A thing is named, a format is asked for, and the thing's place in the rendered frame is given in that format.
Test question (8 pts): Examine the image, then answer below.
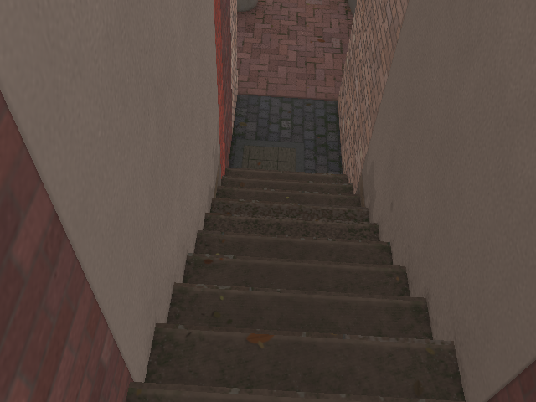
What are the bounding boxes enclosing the stairs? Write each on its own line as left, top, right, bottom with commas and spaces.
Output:
126, 168, 466, 402

